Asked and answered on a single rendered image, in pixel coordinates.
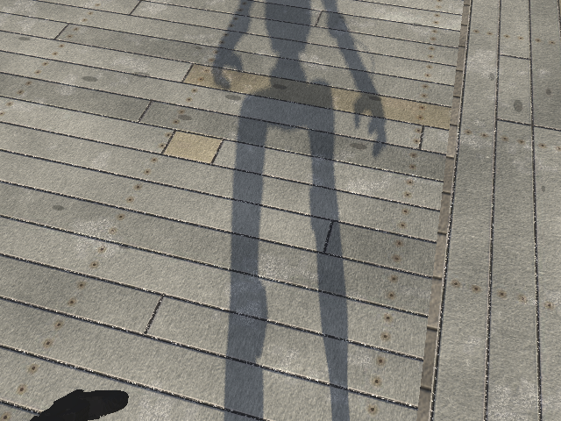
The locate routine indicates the robot left hand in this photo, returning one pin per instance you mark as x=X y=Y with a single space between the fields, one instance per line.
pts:
x=84 y=406

